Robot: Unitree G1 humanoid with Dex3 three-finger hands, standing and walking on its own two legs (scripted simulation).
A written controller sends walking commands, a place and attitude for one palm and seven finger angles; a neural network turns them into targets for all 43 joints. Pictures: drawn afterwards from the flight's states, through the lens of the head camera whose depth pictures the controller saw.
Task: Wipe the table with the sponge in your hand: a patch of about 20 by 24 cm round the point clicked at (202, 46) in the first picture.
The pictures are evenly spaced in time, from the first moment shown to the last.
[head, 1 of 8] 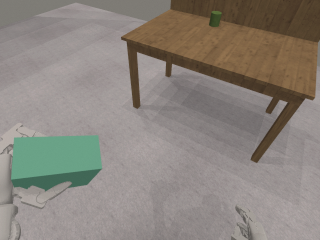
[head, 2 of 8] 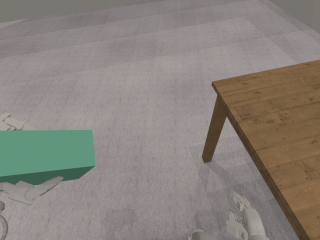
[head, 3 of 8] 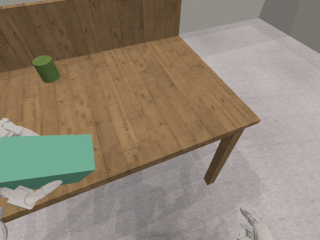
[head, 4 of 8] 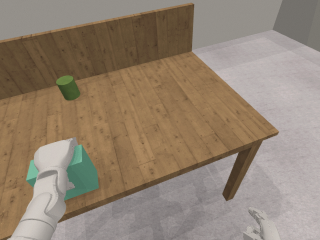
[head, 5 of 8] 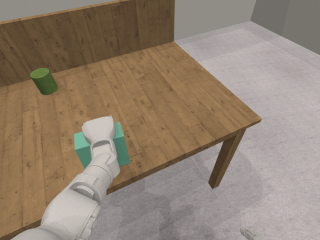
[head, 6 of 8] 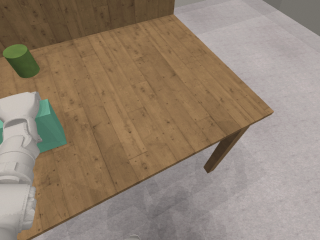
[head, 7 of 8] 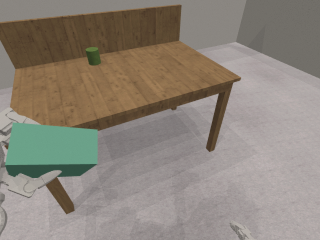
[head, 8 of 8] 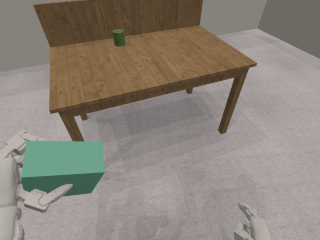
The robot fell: no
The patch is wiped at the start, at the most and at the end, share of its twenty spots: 0.00 1.00 1.00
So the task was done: yes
